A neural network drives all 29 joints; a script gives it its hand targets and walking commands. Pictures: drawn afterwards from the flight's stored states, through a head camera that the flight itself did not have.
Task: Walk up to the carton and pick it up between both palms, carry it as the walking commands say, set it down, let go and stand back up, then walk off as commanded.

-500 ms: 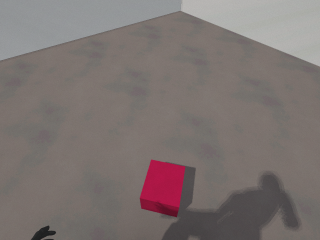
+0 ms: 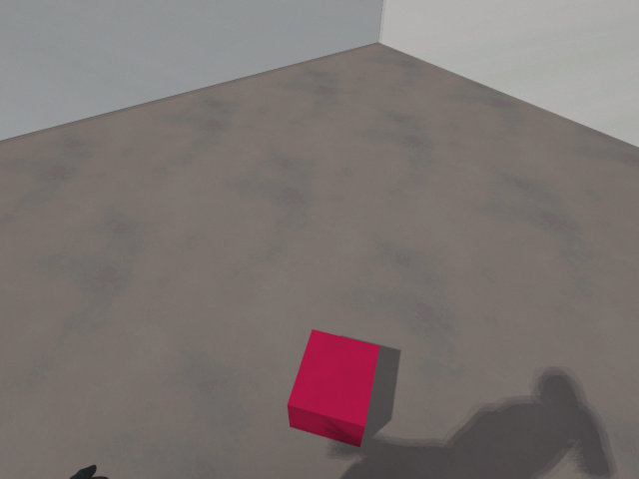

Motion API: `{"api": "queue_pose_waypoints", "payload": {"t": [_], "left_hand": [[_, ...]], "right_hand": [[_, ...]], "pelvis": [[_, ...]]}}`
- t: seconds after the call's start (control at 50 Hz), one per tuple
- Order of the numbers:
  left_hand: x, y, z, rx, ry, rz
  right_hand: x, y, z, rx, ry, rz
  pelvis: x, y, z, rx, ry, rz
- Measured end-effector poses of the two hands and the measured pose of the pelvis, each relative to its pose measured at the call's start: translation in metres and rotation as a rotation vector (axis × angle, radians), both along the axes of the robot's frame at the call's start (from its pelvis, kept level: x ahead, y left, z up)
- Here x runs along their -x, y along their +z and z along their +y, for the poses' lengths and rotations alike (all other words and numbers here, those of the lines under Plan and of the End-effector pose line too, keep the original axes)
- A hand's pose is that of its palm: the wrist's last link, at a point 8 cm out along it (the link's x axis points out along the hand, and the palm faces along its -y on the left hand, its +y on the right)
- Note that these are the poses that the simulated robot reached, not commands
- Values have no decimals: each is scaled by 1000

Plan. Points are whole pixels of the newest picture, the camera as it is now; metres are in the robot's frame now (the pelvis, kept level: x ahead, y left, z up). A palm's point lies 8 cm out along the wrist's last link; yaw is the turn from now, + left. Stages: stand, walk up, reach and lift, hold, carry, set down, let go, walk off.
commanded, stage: walk up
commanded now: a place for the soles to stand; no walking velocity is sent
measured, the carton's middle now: (335, 385) +0.56 -0.03 -0.66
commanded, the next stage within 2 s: none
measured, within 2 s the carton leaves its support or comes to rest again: neither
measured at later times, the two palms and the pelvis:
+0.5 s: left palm out of the picture +0.14 +0.39 -0.09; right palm out of the picture +0.07 -0.29 -0.09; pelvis +0.04 +0.05 -0.01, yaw -4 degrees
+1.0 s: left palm (38, 462) +0.20 +0.39 -0.09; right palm out of the picture +0.07 -0.28 -0.08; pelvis +0.05 +0.07 +0.00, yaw -9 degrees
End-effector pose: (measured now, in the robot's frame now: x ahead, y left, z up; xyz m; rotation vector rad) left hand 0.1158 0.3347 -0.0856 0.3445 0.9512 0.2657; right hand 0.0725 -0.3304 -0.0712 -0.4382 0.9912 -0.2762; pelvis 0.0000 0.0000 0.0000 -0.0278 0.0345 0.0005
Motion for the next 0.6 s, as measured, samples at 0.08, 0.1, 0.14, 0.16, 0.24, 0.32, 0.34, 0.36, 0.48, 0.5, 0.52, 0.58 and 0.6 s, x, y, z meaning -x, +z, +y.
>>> {"api": "queue_pose_waypoints", "payload": {"t": [0.08,0.1,0.14,0.16,0.24,0.32,0.34,0.36,0.48,0.5,0.52,0.58,0.6], "left_hand": [[8,2,5,-17,11,4],[12,2,8,-27,15,9],[21,2,18,-45,27,31],[24,3,23,-52,32,42],[20,-1,49,-65,29,69],[-1,-5,58,-66,-8,85],[-5,-4,59,-66,-17,86],[-10,-4,59,-65,-26,88],[-27,-4,58,-79,-60,95],[-29,-6,58,-83,-63,95],[-30,-6,58,-86,-67,96],[-37,-4,65,-92,-69,96],[-41,-4,67,-91,-72,97]], "right_hand": [[-2,-1,-1,-10,24,29],[-4,-1,-1,-10,30,38],[-7,0,1,-12,40,49],[-8,0,3,-13,46,56],[-13,0,16,-4,51,79],[-4,-1,29,1,0,83],[-3,-1,31,1,-12,85],[-2,-1,33,1,-22,87],[-2,-14,36,-17,-51,105],[-2,-18,36,-20,-56,106],[-3,-21,37,-22,-61,108],[-9,-23,45,-25,-67,100],[-10,-22,48,-26,-72,98]], "pelvis": [[-2,1,2,3,5,-12],[-2,1,4,6,5,-26],[-5,1,10,14,7,-50],[-6,1,14,17,7,-57],[-13,-2,34,24,4,-50],[-20,-4,47,9,-31,-48],[-22,-3,49,8,-37,-42],[-24,-2,50,7,-43,-36],[-34,-6,50,3,-68,-34],[-35,-9,50,4,-70,-42],[-37,-11,51,7,-72,-49],[-42,-11,57,16,-76,-47],[-44,-10,60,14,-80,-43]]}}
